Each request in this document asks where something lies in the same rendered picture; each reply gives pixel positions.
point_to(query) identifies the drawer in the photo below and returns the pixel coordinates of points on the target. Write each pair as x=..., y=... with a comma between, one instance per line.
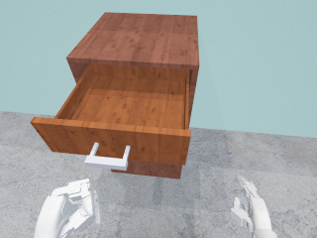
x=146, y=108

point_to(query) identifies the robot right hand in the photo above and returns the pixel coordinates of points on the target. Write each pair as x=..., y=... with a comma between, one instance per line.
x=254, y=214

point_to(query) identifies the cabinet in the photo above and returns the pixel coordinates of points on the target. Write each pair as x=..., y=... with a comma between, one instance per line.
x=147, y=40

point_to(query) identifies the robot right forearm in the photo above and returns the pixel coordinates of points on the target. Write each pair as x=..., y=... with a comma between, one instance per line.
x=263, y=233

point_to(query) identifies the robot left hand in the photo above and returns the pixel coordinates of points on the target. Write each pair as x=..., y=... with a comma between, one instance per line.
x=62, y=205

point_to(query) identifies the handle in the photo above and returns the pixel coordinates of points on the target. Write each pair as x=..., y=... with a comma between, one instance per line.
x=106, y=162

